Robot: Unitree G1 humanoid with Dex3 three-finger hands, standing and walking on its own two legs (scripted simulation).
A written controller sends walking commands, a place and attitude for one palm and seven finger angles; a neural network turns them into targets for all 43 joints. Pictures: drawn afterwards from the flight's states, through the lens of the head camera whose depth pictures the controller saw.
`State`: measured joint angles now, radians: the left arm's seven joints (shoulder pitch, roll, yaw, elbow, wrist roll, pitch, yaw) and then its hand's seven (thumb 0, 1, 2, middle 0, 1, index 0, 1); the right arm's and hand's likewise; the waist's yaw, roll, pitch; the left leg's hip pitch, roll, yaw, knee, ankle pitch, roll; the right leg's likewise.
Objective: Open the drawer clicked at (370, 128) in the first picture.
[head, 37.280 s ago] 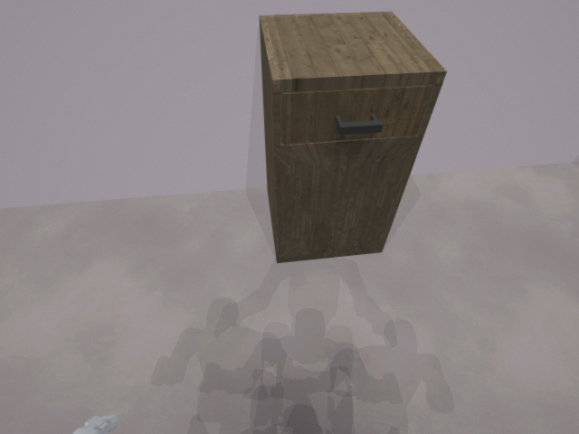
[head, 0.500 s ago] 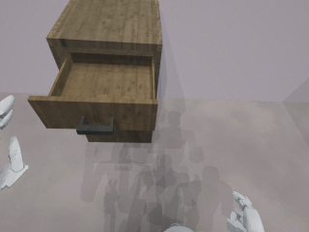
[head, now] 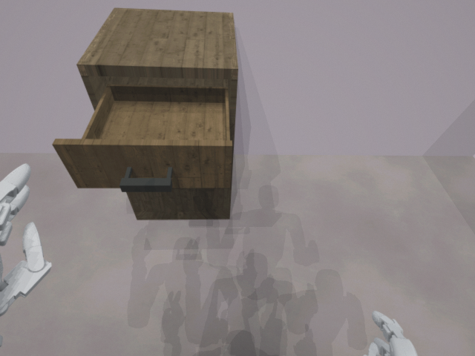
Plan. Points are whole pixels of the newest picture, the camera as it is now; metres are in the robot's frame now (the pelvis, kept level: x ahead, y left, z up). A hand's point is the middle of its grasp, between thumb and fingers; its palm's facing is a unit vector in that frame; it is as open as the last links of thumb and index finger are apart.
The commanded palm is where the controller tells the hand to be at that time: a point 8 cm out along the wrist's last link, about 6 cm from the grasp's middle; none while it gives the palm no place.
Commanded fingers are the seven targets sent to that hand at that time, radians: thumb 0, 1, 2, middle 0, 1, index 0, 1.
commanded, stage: stop stepping back and stand still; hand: left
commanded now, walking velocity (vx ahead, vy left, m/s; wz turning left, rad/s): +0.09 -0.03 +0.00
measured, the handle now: (148, 178) +0.52 +0.23 -0.07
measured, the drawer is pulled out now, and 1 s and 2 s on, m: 0.29 0.29 0.29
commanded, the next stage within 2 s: let the arm hang, fingers relaxed in 0.10 s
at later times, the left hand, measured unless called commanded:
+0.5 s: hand out of the picture +0.06 +0.18 -0.17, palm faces +0.07 -0.98 -0.18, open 7.1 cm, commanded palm none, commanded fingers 0.00 0.90 0.90 -0.20 -0.30 -0.20 -0.30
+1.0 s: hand out of the picture +0.00 +0.21 -0.17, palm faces +0.02 -0.98 -0.20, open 7.3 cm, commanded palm none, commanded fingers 0.00 0.90 0.90 -0.20 -0.30 -0.20 -0.30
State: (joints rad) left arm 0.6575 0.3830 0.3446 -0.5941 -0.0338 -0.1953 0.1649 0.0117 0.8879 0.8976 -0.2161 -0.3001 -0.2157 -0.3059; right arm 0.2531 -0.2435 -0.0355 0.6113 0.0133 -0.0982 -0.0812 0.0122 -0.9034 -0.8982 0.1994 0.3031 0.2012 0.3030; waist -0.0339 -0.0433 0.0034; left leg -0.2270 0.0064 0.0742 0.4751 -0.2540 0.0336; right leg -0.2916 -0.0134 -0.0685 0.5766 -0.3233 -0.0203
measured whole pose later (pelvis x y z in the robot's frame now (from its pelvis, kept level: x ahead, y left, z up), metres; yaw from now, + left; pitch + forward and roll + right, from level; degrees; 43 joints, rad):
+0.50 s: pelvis +0.01 +0.00 -0.01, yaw +1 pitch -1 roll +0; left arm 0.33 0.17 0.04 0.76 0.02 0.08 0.03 0.00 0.97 0.90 -0.21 -0.30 -0.21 -0.30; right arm 0.25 -0.17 0.02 0.86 -0.02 0.03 0.01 0.01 -0.91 -0.90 0.20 0.30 0.20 0.30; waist 0.00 -0.04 0.08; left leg -0.24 0.03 0.04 0.59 -0.33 -0.01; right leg -0.27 -0.01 -0.12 0.58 -0.29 -0.03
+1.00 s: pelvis +0.01 +0.04 +0.01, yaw -1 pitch -2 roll +0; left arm 0.27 0.14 0.00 1.11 0.01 0.02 0.03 0.00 0.91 0.90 -0.20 -0.30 -0.20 -0.30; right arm 0.31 -0.12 0.02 1.10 -0.01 0.01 -0.03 0.01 -0.92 -0.90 0.20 0.30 0.20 0.30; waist 0.00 0.02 0.07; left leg -0.13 -0.01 0.08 0.41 -0.25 0.04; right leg -0.17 -0.04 -0.07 0.41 -0.19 0.01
